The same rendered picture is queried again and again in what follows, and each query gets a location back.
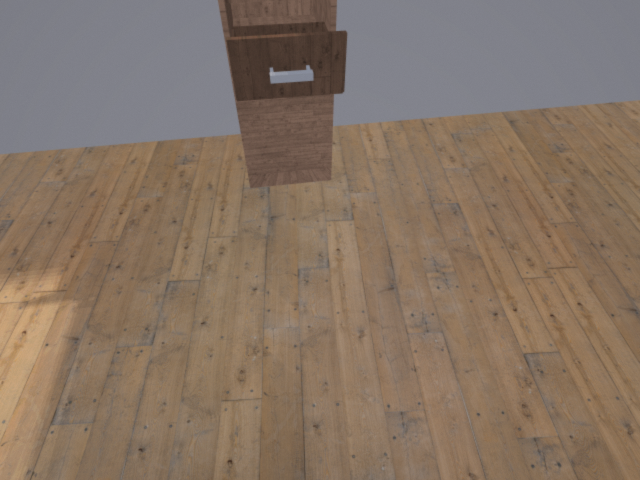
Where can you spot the handle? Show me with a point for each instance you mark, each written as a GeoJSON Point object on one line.
{"type": "Point", "coordinates": [291, 76]}

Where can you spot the cabinet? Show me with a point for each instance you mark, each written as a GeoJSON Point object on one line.
{"type": "Point", "coordinates": [285, 140]}

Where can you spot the drawer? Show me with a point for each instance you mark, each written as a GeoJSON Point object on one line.
{"type": "Point", "coordinates": [253, 50]}

